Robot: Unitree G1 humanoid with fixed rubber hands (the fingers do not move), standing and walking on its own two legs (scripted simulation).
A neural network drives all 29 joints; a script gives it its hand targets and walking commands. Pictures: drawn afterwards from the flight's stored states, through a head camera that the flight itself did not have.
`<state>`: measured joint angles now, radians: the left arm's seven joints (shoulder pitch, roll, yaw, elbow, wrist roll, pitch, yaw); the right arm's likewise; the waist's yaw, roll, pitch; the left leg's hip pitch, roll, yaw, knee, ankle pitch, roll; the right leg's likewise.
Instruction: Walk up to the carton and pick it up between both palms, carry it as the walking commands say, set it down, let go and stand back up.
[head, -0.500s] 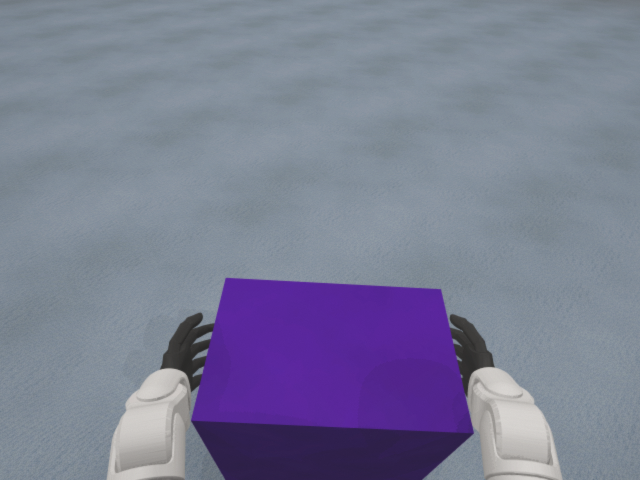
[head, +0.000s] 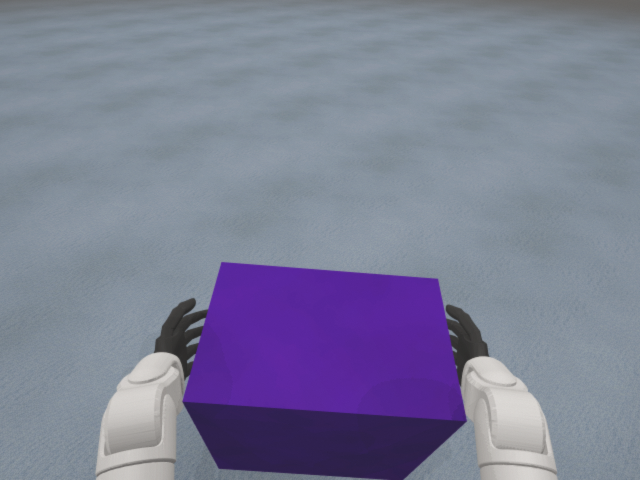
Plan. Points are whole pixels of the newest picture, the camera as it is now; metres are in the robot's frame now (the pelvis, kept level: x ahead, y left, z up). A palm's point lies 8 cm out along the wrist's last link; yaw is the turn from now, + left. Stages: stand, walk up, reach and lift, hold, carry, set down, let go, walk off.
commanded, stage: carry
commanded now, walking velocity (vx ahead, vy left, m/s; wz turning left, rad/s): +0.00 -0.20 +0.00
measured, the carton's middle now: (319, 381) +0.29 +0.01 -0.01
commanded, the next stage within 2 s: none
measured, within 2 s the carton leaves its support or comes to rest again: neither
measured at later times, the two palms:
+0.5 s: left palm (243, 397) +0.22 +0.10 +0.09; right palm (577, 405) +0.22 -0.27 +0.08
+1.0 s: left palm (320, 411) +0.20 +0.01 +0.09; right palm out of the picture +0.19 -0.35 +0.09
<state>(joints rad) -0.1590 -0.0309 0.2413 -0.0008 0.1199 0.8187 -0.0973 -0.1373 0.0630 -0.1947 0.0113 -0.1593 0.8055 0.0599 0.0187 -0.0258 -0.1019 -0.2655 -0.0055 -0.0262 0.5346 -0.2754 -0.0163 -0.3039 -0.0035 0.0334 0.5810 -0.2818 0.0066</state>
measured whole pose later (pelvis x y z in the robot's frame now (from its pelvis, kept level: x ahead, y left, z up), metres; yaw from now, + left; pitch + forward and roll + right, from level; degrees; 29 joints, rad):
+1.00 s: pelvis -0.03 -0.16 +0.00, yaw -1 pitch +5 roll -1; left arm 0.05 -0.06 0.19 -0.51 -0.04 1.15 0.04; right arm 0.06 0.08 -0.18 -0.52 0.03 1.17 -0.06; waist -0.01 0.03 -0.18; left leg -0.36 0.19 0.10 0.57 -0.29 -0.10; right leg -0.38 -0.06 -0.10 0.51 -0.23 0.02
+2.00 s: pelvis -0.09 -0.39 +0.00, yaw +0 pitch +5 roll -1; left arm 0.08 -0.07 0.18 -0.55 -0.04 1.15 0.04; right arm 0.09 0.10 -0.18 -0.54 0.02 1.16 -0.04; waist 0.00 0.01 -0.14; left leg -0.33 0.14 0.13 0.52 -0.26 -0.05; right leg -0.49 -0.06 -0.07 0.77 -0.34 0.02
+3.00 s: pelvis -0.14 -0.66 +0.00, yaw +1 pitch +5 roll +0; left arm 0.09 -0.07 0.18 -0.58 -0.01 1.16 0.04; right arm 0.06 0.07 -0.17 -0.51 0.03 1.16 -0.03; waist 0.01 -0.03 -0.15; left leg -0.34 0.06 0.17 0.58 -0.32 0.02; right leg -0.46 0.02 -0.16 0.64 -0.30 -0.05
